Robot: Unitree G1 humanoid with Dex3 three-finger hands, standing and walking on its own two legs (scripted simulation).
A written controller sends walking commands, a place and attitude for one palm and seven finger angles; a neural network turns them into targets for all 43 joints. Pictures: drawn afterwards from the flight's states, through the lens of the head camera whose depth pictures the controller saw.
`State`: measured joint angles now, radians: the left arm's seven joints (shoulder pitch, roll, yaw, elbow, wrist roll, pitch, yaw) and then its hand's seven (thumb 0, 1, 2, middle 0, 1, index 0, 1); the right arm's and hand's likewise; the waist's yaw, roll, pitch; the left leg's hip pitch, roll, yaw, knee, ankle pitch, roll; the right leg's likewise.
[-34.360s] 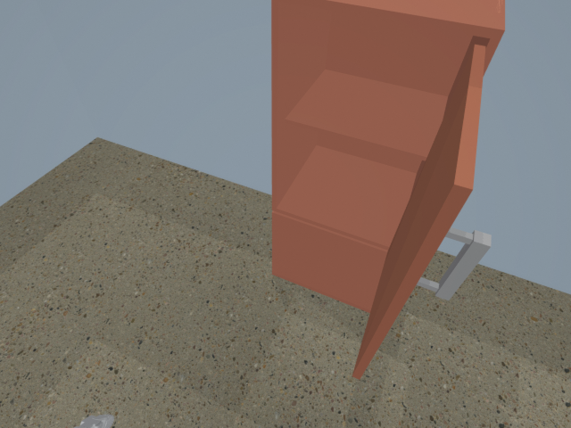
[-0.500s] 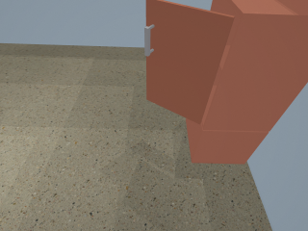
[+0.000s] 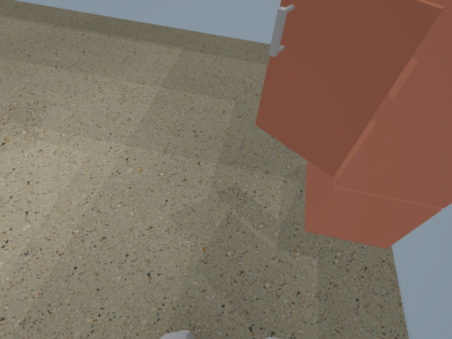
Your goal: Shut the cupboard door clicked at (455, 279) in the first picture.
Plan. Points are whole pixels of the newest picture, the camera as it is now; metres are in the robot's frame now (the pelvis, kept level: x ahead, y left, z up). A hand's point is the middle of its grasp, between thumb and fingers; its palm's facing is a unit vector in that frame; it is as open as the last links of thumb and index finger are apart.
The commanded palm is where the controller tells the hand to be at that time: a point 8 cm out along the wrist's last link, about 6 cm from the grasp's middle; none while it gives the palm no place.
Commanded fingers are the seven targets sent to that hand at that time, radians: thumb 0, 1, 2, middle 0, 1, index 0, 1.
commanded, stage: walk to a spot facing it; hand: left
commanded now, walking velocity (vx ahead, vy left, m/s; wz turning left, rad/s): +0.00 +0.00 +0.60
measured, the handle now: (281, 31) +0.91 -0.13 +0.09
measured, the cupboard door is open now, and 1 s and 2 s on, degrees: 57 57 57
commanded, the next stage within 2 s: none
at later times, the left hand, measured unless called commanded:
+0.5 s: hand out of the picture +0.01 +0.15 -0.13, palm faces +0.29 -0.90 -0.33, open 7.4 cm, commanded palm none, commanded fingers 0.00 0.90 0.90 -0.20 -0.30 -0.20 -0.30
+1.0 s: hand out of the picture -0.02 +0.18 -0.15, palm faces +0.62 -0.76 -0.22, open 7.4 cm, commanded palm none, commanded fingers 0.00 0.90 0.90 -0.20 -0.30 -0.20 -0.30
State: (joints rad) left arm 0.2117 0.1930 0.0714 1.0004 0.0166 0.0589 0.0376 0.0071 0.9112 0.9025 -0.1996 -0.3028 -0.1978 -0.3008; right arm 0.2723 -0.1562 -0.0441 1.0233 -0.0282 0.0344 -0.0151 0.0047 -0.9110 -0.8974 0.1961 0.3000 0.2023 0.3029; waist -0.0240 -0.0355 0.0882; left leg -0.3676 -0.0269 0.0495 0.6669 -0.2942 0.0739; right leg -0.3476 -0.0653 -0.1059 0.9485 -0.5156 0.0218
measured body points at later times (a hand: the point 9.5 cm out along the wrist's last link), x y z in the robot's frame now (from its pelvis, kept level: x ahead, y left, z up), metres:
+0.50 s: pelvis +0.00 -0.07 +0.02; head +0.06 -0.08 +0.46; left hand -0.01 +0.20 -0.11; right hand +0.14 -0.31 -0.14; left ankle -0.04 +0.06 -0.64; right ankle -0.01 -0.18 -0.72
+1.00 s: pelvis +0.05 -0.03 +0.02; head +0.07 +0.01 +0.46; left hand -0.05 +0.22 -0.13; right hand +0.27 -0.18 -0.12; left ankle -0.04 +0.04 -0.72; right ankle +0.15 -0.15 -0.65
